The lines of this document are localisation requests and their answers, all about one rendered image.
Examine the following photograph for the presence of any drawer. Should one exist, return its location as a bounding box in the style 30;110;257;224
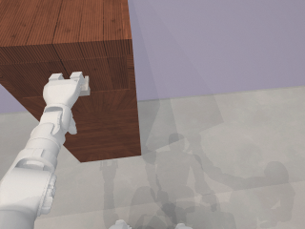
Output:
0;54;129;97

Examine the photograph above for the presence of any robot left upper arm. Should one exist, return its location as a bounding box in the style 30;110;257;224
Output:
0;167;57;229

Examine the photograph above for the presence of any cabinet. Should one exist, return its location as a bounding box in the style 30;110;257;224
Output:
0;0;142;163

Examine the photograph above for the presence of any left robot hand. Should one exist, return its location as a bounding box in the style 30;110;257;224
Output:
43;72;85;135

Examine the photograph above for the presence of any robot left shin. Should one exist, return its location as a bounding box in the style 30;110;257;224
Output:
115;219;127;224

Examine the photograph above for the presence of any robot left forearm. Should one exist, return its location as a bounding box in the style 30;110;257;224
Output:
0;103;71;193

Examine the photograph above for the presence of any handle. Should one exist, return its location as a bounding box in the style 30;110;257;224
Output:
79;75;91;96

